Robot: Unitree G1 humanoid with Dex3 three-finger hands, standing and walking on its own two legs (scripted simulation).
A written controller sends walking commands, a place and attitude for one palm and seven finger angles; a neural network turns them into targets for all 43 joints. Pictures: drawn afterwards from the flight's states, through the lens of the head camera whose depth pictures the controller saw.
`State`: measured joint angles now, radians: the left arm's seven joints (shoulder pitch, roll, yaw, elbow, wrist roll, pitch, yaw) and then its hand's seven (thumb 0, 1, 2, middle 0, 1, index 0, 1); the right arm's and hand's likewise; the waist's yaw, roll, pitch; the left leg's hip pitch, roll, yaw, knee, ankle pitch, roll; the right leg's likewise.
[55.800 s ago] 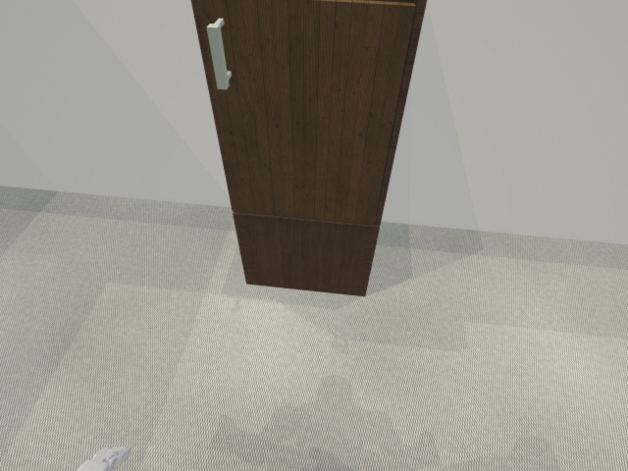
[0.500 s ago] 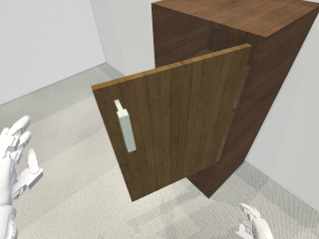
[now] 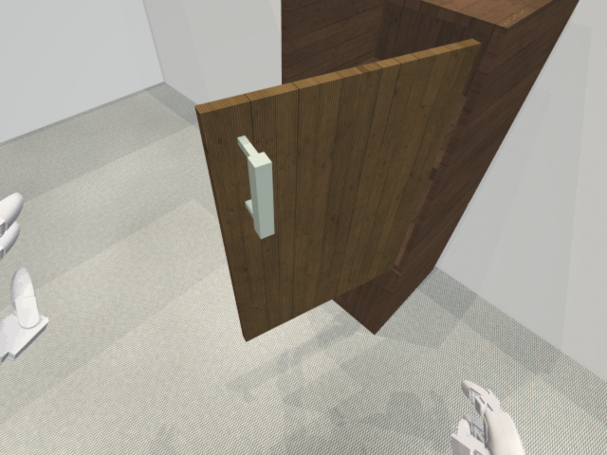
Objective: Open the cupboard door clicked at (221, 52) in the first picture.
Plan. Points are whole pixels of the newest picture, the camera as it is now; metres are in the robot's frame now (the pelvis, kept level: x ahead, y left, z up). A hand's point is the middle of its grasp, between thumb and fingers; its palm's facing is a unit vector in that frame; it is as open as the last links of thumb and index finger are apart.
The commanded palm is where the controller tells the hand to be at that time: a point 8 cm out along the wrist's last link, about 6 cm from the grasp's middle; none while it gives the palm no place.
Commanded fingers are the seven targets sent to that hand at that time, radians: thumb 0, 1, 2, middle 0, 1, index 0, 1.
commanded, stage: step back with the hand held close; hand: left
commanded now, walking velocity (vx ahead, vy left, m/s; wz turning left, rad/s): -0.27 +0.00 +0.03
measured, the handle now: (255, 188) +0.40 +0.10 +0.15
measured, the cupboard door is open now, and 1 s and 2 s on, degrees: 74 74 74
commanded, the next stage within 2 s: stop stepping back and stand still in 0.54 s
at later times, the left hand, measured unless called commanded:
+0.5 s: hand out of the picture +0.13 +0.30 +0.18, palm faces +0.42 -0.80 -0.44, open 7.4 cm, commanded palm +0.06 +0.34 +0.18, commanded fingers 0.00 0.90 0.90 -0.20 -0.30 -0.20 -0.30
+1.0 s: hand out of the picture +0.04 +0.27 +0.16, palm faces +0.44 -0.80 -0.41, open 7.4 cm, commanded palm -0.02 +0.30 +0.18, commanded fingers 0.00 0.90 0.90 -0.20 -0.30 -0.20 -0.30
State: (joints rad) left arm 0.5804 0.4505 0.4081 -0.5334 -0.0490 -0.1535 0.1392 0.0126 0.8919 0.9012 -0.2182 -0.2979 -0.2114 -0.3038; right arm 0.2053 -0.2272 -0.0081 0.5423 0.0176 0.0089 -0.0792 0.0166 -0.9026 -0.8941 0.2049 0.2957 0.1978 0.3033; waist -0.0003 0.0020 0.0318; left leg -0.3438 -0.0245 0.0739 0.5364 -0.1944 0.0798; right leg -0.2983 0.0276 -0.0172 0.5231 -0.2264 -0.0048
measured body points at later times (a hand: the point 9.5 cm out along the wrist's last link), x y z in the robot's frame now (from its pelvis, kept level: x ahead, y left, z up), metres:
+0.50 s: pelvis -0.08 +0.03 +0.01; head -0.05 +0.07 +0.45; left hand +0.10 +0.34 +0.20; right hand +0.09 -0.19 -0.07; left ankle -0.01 +0.12 -0.73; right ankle -0.11 -0.11 -0.67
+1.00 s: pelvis -0.17 +0.01 +0.00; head -0.18 +0.01 +0.45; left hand +0.01 +0.31 +0.19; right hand -0.04 -0.26 -0.09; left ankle -0.16 +0.11 -0.73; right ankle -0.26 -0.09 -0.73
